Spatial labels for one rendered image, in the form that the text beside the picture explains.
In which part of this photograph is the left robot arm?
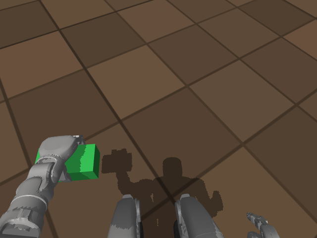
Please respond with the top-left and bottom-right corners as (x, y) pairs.
(0, 155), (64, 238)

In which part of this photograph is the right robot hand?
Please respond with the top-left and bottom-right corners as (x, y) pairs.
(247, 212), (280, 238)

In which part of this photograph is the left robot hand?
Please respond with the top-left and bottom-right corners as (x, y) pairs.
(39, 135), (86, 182)

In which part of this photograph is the carton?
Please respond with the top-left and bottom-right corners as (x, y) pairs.
(35, 144), (100, 182)

